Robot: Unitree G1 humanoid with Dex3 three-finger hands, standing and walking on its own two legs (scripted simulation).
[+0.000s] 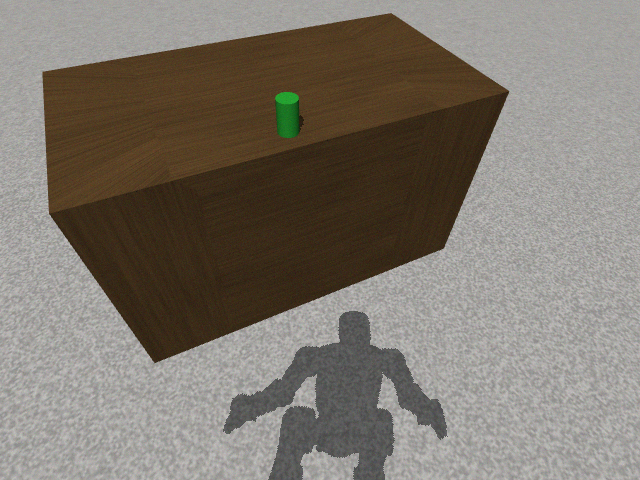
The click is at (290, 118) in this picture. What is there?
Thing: squat round
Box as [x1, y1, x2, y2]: [275, 92, 298, 137]
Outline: 282,92 276,95 275,97 277,132 281,136 292,137 298,133 298,96 291,92
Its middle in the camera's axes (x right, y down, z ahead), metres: -0.07 -0.28 +0.92
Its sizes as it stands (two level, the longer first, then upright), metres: 0.054 0.054 0.089
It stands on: a support 0.70 m high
